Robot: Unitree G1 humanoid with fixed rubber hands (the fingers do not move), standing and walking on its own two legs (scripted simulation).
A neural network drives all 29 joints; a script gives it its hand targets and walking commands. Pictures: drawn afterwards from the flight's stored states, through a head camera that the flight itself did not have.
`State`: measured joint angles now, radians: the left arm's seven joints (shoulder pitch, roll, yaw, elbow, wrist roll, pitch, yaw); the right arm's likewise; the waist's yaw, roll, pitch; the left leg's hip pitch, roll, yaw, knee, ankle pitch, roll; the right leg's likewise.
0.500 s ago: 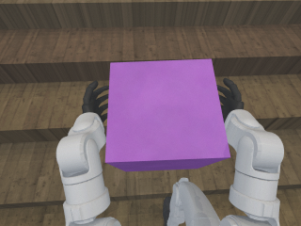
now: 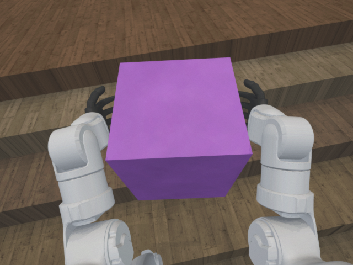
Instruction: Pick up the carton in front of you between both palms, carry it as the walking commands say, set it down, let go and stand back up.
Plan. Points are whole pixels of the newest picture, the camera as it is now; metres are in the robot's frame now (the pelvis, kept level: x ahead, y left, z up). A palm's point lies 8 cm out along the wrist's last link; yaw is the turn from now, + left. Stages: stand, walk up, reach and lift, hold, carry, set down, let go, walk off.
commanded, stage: carry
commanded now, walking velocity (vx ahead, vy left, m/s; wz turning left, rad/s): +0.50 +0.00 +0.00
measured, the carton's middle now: (178, 137) +0.36 -0.04 +0.12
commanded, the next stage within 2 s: none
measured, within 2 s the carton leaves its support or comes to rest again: neither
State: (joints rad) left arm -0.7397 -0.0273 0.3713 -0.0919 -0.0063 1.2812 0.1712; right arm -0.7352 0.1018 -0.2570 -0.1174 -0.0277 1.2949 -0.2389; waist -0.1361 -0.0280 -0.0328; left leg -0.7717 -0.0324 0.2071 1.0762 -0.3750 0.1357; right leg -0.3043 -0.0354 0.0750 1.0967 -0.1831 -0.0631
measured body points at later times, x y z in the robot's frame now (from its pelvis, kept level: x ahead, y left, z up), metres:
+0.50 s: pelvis +0.31 -0.09 +0.15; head +0.36 -0.07 +0.59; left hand +0.66 +0.11 +0.27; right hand +0.70 -0.20 +0.28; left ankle +0.13 +0.06 -0.49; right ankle +0.42 -0.19 -0.50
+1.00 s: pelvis +0.61 -0.03 +0.29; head +0.62 -0.05 +0.74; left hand +1.00 +0.07 +0.45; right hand +0.95 -0.23 +0.44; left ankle +0.71 +0.06 -0.36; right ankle +0.46 -0.18 -0.36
